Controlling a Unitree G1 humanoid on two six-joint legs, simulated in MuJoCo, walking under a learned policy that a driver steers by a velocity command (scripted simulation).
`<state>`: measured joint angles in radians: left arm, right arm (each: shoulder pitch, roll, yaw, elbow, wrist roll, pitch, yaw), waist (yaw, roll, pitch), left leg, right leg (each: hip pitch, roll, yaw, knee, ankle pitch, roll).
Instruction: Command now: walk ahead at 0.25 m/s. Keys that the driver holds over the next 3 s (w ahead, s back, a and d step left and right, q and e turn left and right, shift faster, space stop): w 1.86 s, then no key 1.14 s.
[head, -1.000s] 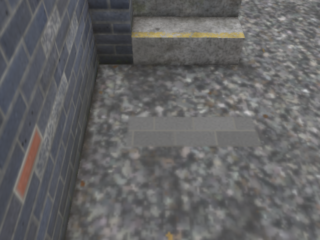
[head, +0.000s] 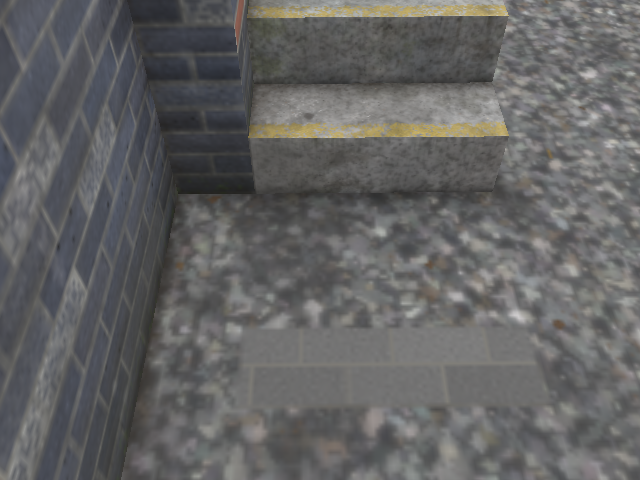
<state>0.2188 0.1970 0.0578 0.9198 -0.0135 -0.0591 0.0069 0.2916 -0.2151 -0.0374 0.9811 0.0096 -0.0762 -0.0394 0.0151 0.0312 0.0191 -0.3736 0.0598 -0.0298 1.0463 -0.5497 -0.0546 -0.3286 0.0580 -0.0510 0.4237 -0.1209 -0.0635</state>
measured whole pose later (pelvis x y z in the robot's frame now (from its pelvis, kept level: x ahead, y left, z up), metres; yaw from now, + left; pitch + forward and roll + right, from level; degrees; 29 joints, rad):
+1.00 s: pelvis +0.43 -0.13 +0.01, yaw +0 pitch +0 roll -1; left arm 0.35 0.22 0.04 1.03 0.00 -0.10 -0.01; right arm 0.12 -0.28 -0.08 0.88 0.01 -0.07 -0.01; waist 0.05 0.05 0.00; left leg -0.69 0.14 -0.03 0.92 -0.04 0.02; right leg -0.07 0.08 -0.08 0.23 -0.16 -0.08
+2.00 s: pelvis +0.95 -0.17 +0.01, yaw -1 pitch +0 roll +1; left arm 0.20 0.22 0.01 1.01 0.02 -0.12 -0.01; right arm 0.18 -0.22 -0.03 0.97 -0.02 -0.05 -0.01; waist -0.01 0.03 0.07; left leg -0.43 0.02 0.00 0.93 -0.32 -0.01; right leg -0.23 0.04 -0.09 0.35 -0.13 -0.09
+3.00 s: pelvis +1.00 -0.19 +0.01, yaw -2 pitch -1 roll -1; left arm 0.26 0.21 0.01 1.04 0.01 0.03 0.03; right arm 0.21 -0.20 0.00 1.09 -0.01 -0.04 -0.03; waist 0.01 0.00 0.03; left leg -0.22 0.06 0.00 0.43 -0.19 -0.04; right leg -0.11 0.11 -0.09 0.32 -0.21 -0.11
